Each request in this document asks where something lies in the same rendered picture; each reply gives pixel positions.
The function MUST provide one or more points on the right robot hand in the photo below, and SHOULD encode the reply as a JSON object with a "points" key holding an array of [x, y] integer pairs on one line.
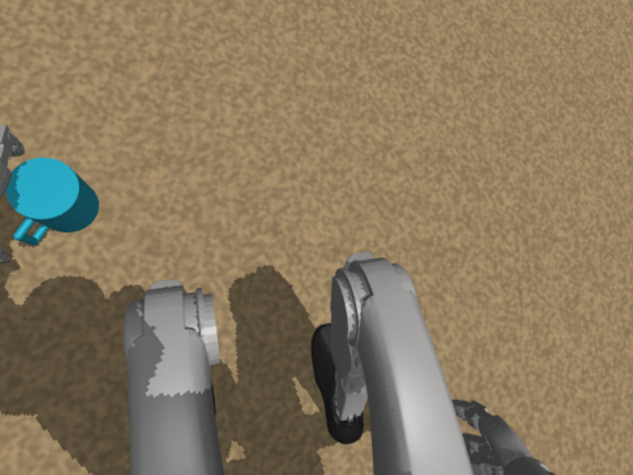
{"points": [[498, 443]]}

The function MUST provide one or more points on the right robot arm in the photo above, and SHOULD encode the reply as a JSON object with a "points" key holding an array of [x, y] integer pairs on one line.
{"points": [[526, 466]]}

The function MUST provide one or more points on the mug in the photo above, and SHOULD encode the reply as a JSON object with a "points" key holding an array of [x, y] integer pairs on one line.
{"points": [[48, 191]]}

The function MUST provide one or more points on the left robot hand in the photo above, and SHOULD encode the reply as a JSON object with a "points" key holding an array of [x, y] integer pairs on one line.
{"points": [[9, 146]]}

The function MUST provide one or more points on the right robot foot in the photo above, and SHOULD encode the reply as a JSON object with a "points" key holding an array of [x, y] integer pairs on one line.
{"points": [[342, 431]]}

